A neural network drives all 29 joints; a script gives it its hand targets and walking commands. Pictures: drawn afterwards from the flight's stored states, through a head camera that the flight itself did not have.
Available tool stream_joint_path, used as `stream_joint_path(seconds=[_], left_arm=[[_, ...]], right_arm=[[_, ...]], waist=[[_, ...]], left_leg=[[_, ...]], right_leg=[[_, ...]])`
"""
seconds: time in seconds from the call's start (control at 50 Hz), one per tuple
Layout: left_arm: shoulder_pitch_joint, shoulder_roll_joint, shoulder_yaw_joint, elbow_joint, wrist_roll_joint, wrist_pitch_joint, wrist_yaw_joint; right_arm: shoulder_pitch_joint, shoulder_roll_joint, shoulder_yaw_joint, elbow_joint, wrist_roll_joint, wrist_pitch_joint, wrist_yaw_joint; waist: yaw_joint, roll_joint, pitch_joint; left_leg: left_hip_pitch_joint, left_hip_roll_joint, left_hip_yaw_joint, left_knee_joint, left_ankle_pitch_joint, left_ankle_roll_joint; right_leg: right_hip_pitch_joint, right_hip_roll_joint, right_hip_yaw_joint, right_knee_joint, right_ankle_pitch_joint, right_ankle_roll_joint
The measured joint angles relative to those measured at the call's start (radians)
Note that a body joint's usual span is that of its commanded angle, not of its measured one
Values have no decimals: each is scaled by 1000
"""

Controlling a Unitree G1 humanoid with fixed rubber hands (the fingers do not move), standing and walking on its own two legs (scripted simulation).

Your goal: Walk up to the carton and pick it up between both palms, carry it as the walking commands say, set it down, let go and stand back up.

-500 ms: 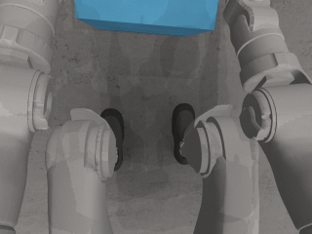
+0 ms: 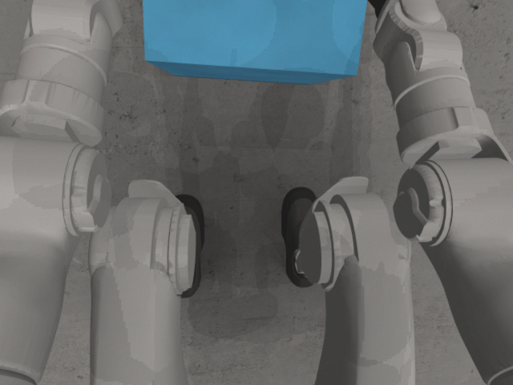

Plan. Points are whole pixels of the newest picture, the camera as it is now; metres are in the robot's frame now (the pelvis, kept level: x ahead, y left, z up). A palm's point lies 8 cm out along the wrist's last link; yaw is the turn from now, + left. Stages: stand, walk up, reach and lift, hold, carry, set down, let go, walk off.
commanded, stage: reach and lift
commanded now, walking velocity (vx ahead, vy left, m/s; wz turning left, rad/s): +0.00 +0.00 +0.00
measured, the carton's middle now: out of the picture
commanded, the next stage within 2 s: none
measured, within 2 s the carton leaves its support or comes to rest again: leaves its support in 0.08 s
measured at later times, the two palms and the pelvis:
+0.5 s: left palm out of the picture +0.56 +0.16 -0.09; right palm out of the picture +0.53 -0.15 -0.10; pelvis -0.01 +0.00 +0.03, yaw +0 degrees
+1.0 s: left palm out of the picture +0.55 +0.16 -0.04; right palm out of the picture +0.52 -0.15 -0.04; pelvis +0.00 +0.00 +0.07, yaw +1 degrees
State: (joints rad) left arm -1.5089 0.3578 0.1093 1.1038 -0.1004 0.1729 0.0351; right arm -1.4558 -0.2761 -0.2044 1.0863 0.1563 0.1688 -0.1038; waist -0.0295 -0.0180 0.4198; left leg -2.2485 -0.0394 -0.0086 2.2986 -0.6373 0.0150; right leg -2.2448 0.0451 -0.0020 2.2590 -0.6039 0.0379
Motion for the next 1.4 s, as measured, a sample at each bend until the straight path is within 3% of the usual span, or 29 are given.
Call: stream_joint_path(seconds=[0.16, 0.32, 0.62, 0.82, 1.4], left_arm=[[18, -17, -5, -37, 2, 21, 45], [-1, -34, 95, -41, 86, 49, 37], [71, -104, 196, -166, 203, 111, 23], [140, -135, 190, -244, 205, 132, 53], [257, -224, 282, -293, 303, 174, 30]], right_arm=[[57, 27, -3, -79, 20, 16, -52], [80, 84, -89, -152, -65, 58, -66], [135, 149, -216, -287, -196, 132, -44], [202, 191, -232, -373, -220, 147, -46], [320, 272, -314, -447, -322, 197, -6]], waist=[[-2, 4, -51], [3, 21, -123], [-2, 21, -245], [-3, 19, -306], [-12, 22, -465]], left_leg=[[-8, -14, -12, -21, 12, -12], [-23, -30, -20, -73, 44, -25], [-29, -45, -30, -168, 56, -30], [-17, -58, -35, -211, 52, -35], [116, -78, -52, -425, 114, -41]], right_leg=[[-6, 14, 2, -22, 9, 8], [-19, 19, 6, -69, 35, 9], [-23, 32, 15, -164, 42, 16], [-9, 38, 24, -202, 33, 20], [125, 52, 50, -411, 88, 26]])
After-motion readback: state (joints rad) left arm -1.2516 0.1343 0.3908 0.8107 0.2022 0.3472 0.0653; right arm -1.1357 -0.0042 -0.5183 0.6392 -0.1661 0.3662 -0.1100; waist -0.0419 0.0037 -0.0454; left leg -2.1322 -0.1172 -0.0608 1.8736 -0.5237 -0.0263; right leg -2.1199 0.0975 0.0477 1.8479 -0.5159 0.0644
